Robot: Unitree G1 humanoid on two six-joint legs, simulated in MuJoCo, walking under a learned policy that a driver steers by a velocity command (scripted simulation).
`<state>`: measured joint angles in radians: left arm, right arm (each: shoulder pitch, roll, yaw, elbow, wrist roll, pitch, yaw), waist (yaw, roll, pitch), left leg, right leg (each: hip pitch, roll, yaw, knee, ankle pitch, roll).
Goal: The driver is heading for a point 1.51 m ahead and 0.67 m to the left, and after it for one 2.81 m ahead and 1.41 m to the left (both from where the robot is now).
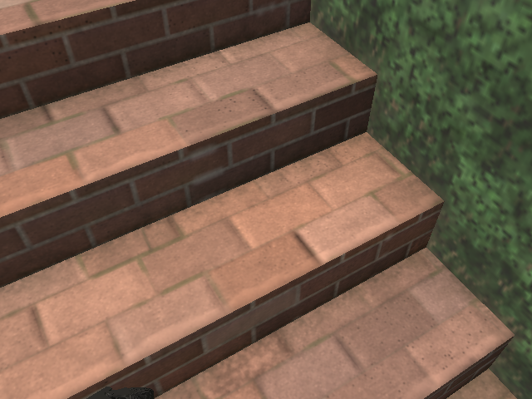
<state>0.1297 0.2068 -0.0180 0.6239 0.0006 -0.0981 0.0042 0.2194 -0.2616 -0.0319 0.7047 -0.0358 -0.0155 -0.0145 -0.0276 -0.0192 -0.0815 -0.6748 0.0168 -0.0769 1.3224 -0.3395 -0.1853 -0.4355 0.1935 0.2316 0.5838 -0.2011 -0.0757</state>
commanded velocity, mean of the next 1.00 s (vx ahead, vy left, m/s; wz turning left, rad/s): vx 0.28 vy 0.00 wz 0.45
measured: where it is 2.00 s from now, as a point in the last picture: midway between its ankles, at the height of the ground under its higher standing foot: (113, 185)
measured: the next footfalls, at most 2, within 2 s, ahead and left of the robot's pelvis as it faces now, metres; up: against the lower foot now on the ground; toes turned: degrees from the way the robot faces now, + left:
left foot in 0.08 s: +0.04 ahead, +0.17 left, +0.00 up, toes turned +1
right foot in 0.46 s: +0.09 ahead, -0.06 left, +0.00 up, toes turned +10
